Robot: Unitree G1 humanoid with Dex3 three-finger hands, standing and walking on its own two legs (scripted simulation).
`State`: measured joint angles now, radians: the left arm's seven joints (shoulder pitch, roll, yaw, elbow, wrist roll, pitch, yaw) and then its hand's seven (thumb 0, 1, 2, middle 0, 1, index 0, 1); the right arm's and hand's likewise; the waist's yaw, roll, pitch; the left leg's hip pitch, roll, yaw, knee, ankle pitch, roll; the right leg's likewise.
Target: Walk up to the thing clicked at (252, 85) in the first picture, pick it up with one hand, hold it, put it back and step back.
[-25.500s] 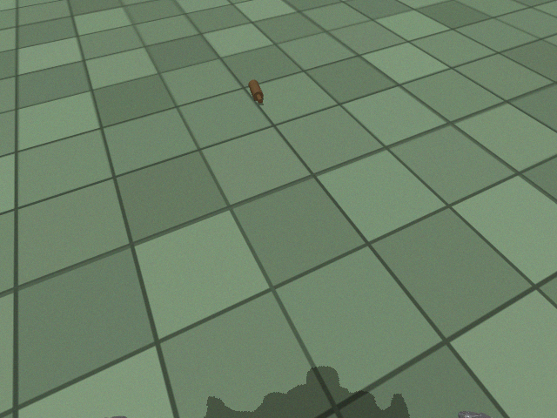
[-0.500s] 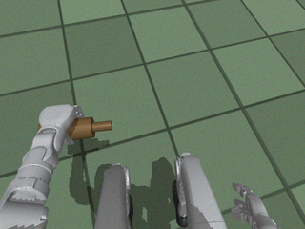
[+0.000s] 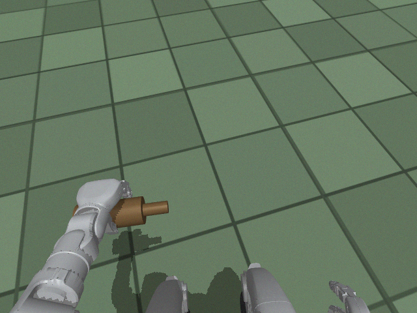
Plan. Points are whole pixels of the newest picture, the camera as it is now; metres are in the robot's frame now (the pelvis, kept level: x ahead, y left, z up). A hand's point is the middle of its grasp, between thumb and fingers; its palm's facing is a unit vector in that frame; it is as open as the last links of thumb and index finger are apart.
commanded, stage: lift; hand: left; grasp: from above
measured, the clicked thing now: (124, 212) +0.35 +0.20 -0.11
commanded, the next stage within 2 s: hold in 0.32 s
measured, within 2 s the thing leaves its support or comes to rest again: neither
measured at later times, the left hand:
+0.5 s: hand (100, 196) +0.34 +0.22 -0.01, palm faces -0.44 -0.05 -0.90, open 9.4 cm
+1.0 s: hand (98, 187) +0.35 +0.21 +0.03, palm faces -0.45 -0.03 -0.89, open 9.4 cm
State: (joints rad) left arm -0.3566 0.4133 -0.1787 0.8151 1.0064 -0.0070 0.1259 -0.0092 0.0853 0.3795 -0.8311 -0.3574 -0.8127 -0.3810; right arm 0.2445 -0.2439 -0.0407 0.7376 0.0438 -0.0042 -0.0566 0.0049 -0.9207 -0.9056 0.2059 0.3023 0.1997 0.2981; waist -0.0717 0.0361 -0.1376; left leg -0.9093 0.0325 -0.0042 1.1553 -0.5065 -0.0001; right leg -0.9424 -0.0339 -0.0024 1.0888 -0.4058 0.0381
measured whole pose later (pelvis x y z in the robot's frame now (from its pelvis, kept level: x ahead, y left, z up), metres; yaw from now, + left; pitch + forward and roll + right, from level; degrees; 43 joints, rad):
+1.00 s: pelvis +0.04 +0.00 +0.07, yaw -1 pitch +4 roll +0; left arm -0.28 0.40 -0.22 0.70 1.00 -0.02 0.00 0.00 0.09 0.39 -0.82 -0.35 -0.81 -0.37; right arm 0.23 -0.25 -0.05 0.69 0.06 0.06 -0.04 0.01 -0.91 -0.90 0.21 0.30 0.20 0.30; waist -0.02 0.04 -0.06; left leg -0.38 0.02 0.04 0.65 -0.34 0.00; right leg -0.44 -0.04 0.02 0.63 -0.27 0.03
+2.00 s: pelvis +0.03 -0.01 +0.09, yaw -1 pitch +0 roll +1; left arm -0.21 0.41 -0.21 0.56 0.98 -0.03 -0.07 0.00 0.10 0.34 -0.86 -0.29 -0.85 -0.31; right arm 0.17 -0.25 -0.02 0.67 0.07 0.07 -0.07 0.01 -0.92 -0.90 0.20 0.30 0.20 0.30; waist 0.01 0.05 0.00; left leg -0.24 0.02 0.04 0.50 -0.27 -0.01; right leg -0.32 -0.03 0.02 0.52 -0.21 0.02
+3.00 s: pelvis +0.01 -0.01 +0.00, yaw +0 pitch +20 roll -1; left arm -0.54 0.37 -0.17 1.11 1.19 -0.08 0.34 0.00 0.12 0.30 -0.83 -0.36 -0.82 -0.37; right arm 0.21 -0.27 -0.08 0.71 0.00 0.06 -0.01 0.00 -0.91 -0.90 0.21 0.30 0.20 0.30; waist -0.08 0.00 -0.13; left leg -1.00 0.03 -0.01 1.16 -0.50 -0.01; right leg -1.05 -0.04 0.00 1.11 -0.41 0.03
